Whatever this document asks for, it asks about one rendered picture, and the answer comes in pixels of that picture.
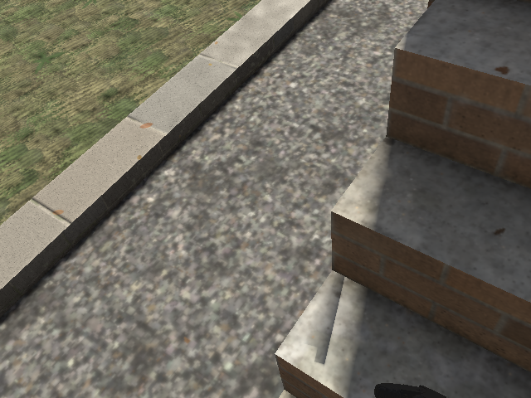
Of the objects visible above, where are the stairs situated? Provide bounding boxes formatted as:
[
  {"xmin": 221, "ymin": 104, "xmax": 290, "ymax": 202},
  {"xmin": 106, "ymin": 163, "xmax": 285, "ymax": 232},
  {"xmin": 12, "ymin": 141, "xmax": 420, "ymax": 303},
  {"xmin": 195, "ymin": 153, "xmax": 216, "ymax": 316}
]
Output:
[{"xmin": 275, "ymin": 0, "xmax": 531, "ymax": 398}]

